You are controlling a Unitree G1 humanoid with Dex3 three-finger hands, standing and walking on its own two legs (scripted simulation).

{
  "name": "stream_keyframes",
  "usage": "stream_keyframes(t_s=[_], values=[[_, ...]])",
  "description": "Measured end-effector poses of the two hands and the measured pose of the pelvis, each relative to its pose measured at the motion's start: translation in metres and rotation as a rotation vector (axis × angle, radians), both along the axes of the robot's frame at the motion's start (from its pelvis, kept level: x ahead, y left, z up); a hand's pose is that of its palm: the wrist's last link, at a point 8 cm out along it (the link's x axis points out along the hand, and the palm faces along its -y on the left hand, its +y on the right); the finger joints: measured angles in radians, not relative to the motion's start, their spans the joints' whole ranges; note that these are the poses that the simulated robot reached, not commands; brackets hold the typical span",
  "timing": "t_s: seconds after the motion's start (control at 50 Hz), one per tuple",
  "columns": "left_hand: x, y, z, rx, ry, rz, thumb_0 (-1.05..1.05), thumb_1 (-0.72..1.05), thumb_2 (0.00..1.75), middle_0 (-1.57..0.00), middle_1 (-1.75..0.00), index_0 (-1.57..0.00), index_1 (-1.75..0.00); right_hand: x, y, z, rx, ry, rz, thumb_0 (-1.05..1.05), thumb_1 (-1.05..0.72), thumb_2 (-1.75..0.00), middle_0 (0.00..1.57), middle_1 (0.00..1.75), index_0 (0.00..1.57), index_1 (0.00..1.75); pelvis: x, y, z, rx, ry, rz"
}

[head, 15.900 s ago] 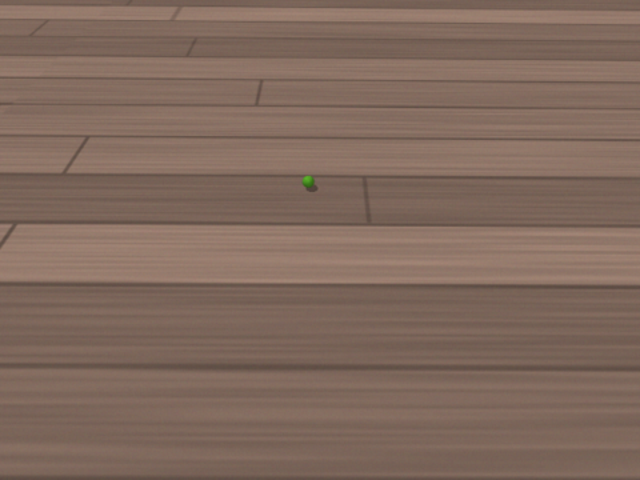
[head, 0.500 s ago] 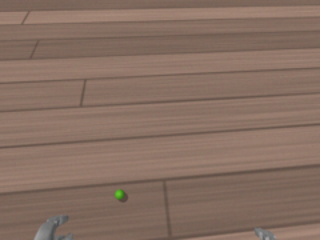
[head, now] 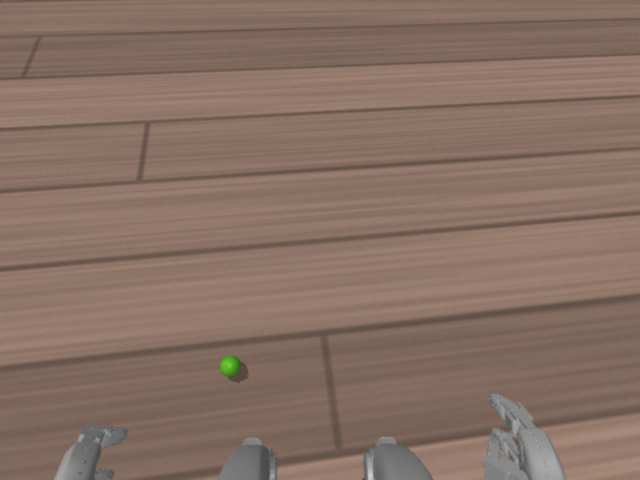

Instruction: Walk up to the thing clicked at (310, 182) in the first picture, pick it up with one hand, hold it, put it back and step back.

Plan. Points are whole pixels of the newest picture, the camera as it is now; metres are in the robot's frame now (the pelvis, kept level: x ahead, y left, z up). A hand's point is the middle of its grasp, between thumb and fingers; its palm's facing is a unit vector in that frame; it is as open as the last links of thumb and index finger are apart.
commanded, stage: rise first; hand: left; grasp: from above
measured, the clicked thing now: (230, 365) +0.42 +0.23 -0.67
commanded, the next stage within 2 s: none
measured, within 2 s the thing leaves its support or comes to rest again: neither
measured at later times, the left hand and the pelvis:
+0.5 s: hand (139, 466) +0.17 +0.28 -0.26, palm faces -0.35 -0.69 -0.63, open 14.1 cm; pelvis -0.03 +0.00 -0.11, yaw +0 degrees
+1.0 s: hand (167, 404) +0.28 +0.31 -0.43, palm faces -0.46 -0.25 -0.85, open 14.1 cm; pelvis -0.09 +0.00 -0.29, yaw -3 degrees
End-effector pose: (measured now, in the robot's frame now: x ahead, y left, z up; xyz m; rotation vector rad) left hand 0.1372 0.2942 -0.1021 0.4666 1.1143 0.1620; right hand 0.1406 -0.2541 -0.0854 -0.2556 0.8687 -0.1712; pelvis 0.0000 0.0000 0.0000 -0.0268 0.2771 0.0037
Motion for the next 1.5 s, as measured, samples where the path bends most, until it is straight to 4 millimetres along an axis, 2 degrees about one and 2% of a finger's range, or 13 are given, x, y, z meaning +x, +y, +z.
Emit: stream_keyframes(t_s=[0.22,0.3,0.36,0.48,0.62,0.78,0.9,1.04,1.16,1.3,1.5], values=[[-0.006,0.002,-0.021,0.045,0.01,-0.058,-0.01,-0.53,0.97,-0.07,-1.08,-0.07,-1.08,0.024,0.011,-0.02,0.003,-0.083,0.058,0.01,-0.88,-0.89,0.2,0.3,0.2,0.3,-0.005,0.0,-0.029,-0.01,0.072,0.005],[-0.005,0.004,-0.034,0.074,0.006,-0.1,-0.01,-0.52,0.96,-0.07,-1.08,-0.07,-1.08,0.026,0.011,-0.035,0.004,-0.093,0.077,0.01,-0.88,-0.89,0.2,0.3,0.2,0.3,-0.01,0.0,-0.044,-0.013,0.102,0.009],[0.001,0.008,-0.052,0.108,0.002,-0.154,-0.01,-0.52,0.96,-0.07,-1.09,-0.07,-1.08,0.027,0.009,-0.052,0.0,-0.095,0.093,0.01,-0.87,-0.89,0.2,0.3,0.2,0.3,-0.015,-0.001,-0.06,-0.012,0.134,0.009],[0.031,0.015,-0.1,0.203,-0.04,-0.313,-0.01,-0.5,0.96,-0.06,-1.09,-0.06,-1.08,0.022,-0.001,-0.104,-0.014,-0.072,0.116,0.01,-0.85,-0.88,0.21,0.3,0.2,0.3,-0.028,-0.003,-0.106,-0.008,0.209,0.005],[0.078,0.019,-0.159,0.33,-0.121,-0.494,-0.01,-0.5,0.98,-0.06,-1.09,-0.06,-1.08,0.003,-0.015,-0.183,-0.024,0.016,0.116,0.01,-0.85,-0.88,0.2,0.3,0.2,0.3,-0.046,-0.006,-0.169,-0.008,0.288,-0.005],[0.12,0.021,-0.221,0.449,-0.168,-0.666,-0.01,-0.53,1.0,-0.08,-1.08,-0.07,-1.08,-0.047,-0.024,-0.271,-0.012,0.182,0.095,0.01,-0.88,-0.89,0.2,0.3,0.2,0.3,-0.069,-0.008,-0.237,-0.017,0.323,-0.017],[0.141,0.022,-0.254,0.514,-0.199,-0.757,0.0,-0.53,1.02,-0.07,-1.07,-0.07,-1.08,-0.094,-0.025,-0.313,-0.009,0.305,0.057,0.01,-0.87,-0.89,0.2,0.3,0.2,0.3,-0.083,-0.006,-0.274,-0.029,0.315,-0.026],[0.158,0.022,-0.279,0.561,-0.223,-0.847,0.0,-0.53,1.03,-0.07,-1.06,-0.06,-1.06,-0.137,-0.026,-0.331,-0.025,0.394,0.009,0.0,-0.88,-0.89,0.2,0.3,0.2,0.3,-0.093,-0.002,-0.3,-0.046,0.294,-0.033],[0.174,0.022,-0.298,0.593,-0.245,-0.912,0.0,-0.52,1.03,-0.08,-1.03,-0.07,-1.03,-0.157,-0.027,-0.338,-0.05,0.452,-0.005,0.0,-0.89,-0.89,0.2,0.3,0.2,0.3,-0.095,0.001,-0.317,-0.061,0.285,-0.037],[0.188,0.02,-0.32,0.625,-0.257,-0.973,0.0,-0.51,1.01,-0.09,-0.98,-0.08,-0.98,-0.165,-0.028,-0.347,-0.073,0.492,-0.003,0.0,-0.89,-0.89,0.2,0.3,0.2,0.3,-0.095,0.004,-0.334,-0.075,0.283,-0.04],[0.204,0.015,-0.345,0.661,-0.272,-1.031,0.0,-0.46,0.96,-0.13,-0.93,-0.12,-0.93,-0.162,-0.025,-0.364,-0.076,0.524,0.016,0.0,-0.9,-0.89,0.2,0.3,0.2,0.3,-0.09,0.005,-0.351,-0.082,0.29,-0.044]])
